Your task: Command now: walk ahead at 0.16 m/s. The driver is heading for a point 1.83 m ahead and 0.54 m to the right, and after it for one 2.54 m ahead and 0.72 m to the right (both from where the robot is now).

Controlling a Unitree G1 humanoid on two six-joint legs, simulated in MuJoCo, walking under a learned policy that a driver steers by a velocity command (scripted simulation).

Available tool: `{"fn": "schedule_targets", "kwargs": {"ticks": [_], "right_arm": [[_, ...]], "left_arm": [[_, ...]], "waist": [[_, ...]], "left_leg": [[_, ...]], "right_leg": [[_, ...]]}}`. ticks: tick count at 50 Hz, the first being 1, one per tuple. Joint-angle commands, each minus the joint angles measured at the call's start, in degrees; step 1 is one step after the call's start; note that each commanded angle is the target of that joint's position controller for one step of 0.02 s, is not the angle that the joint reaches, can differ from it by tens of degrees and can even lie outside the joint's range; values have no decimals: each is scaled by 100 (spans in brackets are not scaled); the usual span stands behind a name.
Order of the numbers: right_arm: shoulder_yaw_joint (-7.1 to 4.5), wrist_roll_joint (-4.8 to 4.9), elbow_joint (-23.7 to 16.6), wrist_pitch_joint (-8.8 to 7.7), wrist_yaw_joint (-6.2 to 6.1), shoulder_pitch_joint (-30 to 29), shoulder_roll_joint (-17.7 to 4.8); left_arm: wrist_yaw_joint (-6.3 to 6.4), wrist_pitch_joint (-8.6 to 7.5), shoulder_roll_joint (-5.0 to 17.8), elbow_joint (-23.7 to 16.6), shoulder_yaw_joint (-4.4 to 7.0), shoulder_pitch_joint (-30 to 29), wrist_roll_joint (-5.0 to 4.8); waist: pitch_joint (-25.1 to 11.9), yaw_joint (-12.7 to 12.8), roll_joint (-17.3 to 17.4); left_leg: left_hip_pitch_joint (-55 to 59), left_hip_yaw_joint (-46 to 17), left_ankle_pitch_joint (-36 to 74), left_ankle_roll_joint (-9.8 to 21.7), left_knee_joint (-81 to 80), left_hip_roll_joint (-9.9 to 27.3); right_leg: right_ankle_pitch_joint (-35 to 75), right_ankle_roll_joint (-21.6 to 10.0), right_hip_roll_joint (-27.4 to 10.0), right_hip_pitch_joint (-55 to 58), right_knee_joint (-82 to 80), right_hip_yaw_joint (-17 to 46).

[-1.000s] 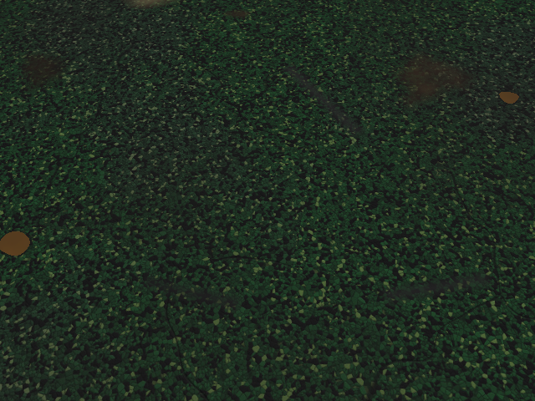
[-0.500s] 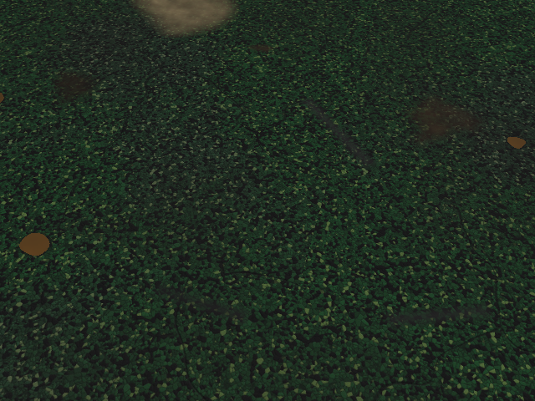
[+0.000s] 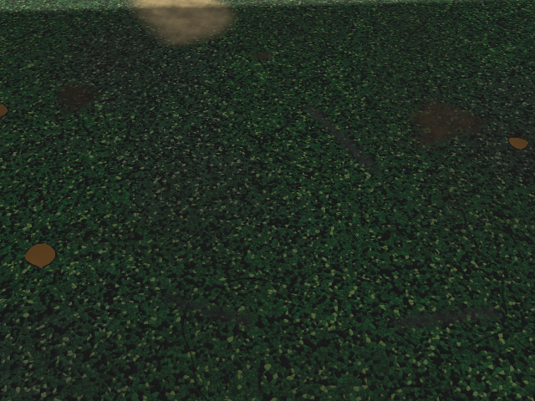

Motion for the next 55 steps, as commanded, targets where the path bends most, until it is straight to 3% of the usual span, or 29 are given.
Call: {"fn": "schedule_targets", "kwargs": {"ticks": [1,3,5,8,10,11,12,13,14,15,17,21,26,29,31,33,34,35,36,37,38,39,41,43,46,51,55], "right_arm": [[-266,-18,-39,41,-7,624,-1006],[-306,-51,-24,-6,3,784,-926],[-349,-104,-36,-117,25,837,-940],[-393,-61,-91,-240,49,692,-921],[-379,-9,-217,-283,71,377,-834],[-306,-38,-333,-359,109,258,-610],[-184,-22,-609,-427,168,194,-156],[-318,-181,-655,-406,195,60,-688],[-320,-192,-656,-411,254,-50,-631],[-275,-153,-612,-444,312,-44,-454],[-285,-170,-568,-431,376,20,-417],[-310,-147,-726,-289,395,-346,-400],[-197,-76,-1260,-259,402,-1673,-205],[-162,-33,-1432,-264,374,-1988,-221],[-221,-30,-1414,-290,311,-1672,-384],[-357,-25,-1073,-360,229,-511,-636],[-439,-48,-797,-407,181,357,-738],[-567,-186,-634,-432,121,1184,-1131],[-657,-295,-675,-409,148,1257,-1523],[-644,-36,-682,-366,230,850,-1300],[-554,26,-803,-384,242,181,-990],[-469,8,-832,-448,268,-100,-634],[-340,-29,-677,-559,223,-58,-274],[-322,-25,-526,-657,194,274,-326],[-349,-19,-440,-698,180,607,-579],[-279,-23,-386,-707,159,1066,-482],[-251,-50,-275,-702,78,1442,-491]], "left_arm": [[-50,-31,454,-336,94,-211,111],[-104,-135,366,-534,81,-444,148],[-163,-277,441,-695,122,-563,120],[-232,-437,433,-782,182,-405,15],[-209,-474,374,-411,251,705,-32],[-142,-513,683,-236,361,1404,24],[-102,-517,1362,-135,517,2221,29],[-107,-432,1167,-24,473,2087,5],[-136,-438,887,-268,394,1428,21],[-166,-491,748,-430,355,983,22],[-151,-596,541,-488,267,793,2],[-118,-683,463,-216,188,1435,-23],[-76,-684,387,-162,102,1609,-10],[-37,-701,488,-94,107,1707,2],[-20,-722,584,-99,127,1550,7],[1,-700,709,-134,169,1360,29],[-12,-669,765,-164,188,1230,-4],[-53,-665,588,-291,138,1265,-32],[-138,-626,-107,-361,48,1976,-152],[-128,-592,529,-366,214,1550,-38],[-143,-613,580,-604,250,971,-12],[-158,-642,527,-674,253,667,10],[-205,-526,314,-657,250,735,108],[-260,-412,151,-679,241,755,129],[-309,-302,224,-942,257,99,131],[-360,-318,175,-1360,192,-1086,3],[-366,-343,144,-1592,139,-1697,3]], "waist": [[772,-269,794],[1125,-333,848],[1107,-296,693],[854,-78,658],[585,463,376],[303,754,-382],[-191,910,-1832],[202,644,-1188],[675,328,-470],[809,158,-198],[667,-44,-200],[459,-38,-356],[748,152,-426],[753,176,-513],[526,-58,-541],[-108,-556,-584],[-511,-947,-498],[-1052,-1174,-60],[-1558,-630,1162],[-1303,-660,361],[-361,-395,300],[78,-274,3],[243,87,30],[224,190,122],[408,155,211],[553,-164,305],[588,-360,358]], "left_leg": [[-640,-1800,-3208,760,-1301,1326],[-642,-2401,-3125,1117,-1610,1907],[-248,-2299,-2287,1195,-1530,1975],[-387,-1576,-1195,980,-1146,1635],[-1561,-963,-647,704,-342,1188],[-2255,-366,-304,484,940,732],[-3279,513,-1228,181,2845,-26],[-3639,222,-1533,240,3885,167],[-3779,52,-950,309,4277,514],[-3642,23,-404,284,4273,698],[-3321,151,139,150,4041,861],[-3569,556,446,-41,3873,753],[-3343,980,1016,-119,2278,531],[-2769,1153,1194,65,1428,353],[-2195,1161,1048,304,1202,170],[-1111,1077,750,535,1031,-63],[-66,978,966,656,584,15],[1199,-164,41,906,443,1052],[2443,-3231,-371,1795,-96,2765],[1976,-3790,-1190,1816,-748,2581],[1093,-2831,-1299,1603,-963,2437],[343,-2229,-625,1429,-1180,2190],[-462,-1288,538,1090,-1318,1735],[-595,-847,1271,1037,-1366,1589],[-497,-371,1573,955,-1565,1465],[-104,431,2544,526,-1597,1258],[651,795,3326,427,-1442,1454]], "right_leg": [[-1374,-241,218,-1024,894,-327],[-1060,-278,-84,-1634,1654,-434],[-1189,-317,-270,-2036,1832,-355],[-726,-355,-163,-1158,942,-591],[-129,-367,196,964,-56,-795],[-644,-456,-426,1997,-600,164],[-2316,-942,-1973,2698,-1671,2777],[-2641,-1202,-2285,2093,-1815,3459],[-2520,-1170,-2118,1565,-1773,2963],[-1793,-1094,-1862,1191,-1820,2376],[-323,-921,-1451,1047,-1880,1456],[2303,-865,-1167,1420,-1621,522],[3292,-815,-935,1109,-1723,50],[3977,-809,-1058,1241,-1694,-41],[5260,-752,-1160,1509,-1214,-138],[6211,-694,-1181,1752,126,-207],[5692,-650,-1072,1405,1218,-306],[3834,-624,-820,373,2800,-443],[-1280,-421,317,-1691,5102,-585],[-1240,-557,208,-2253,5541,112],[-636,-599,-126,-2517,5315,99],[-296,-596,-309,-2331,5000,69],[-135,-479,-528,-1718,4468,58],[-113,-358,-566,-1613,4149,-59],[370,-211,-685,-2196,3599,-264],[1397,-196,-519,-2447,2110,-493],[1547,-370,-310,-2408,1232,-818]]}}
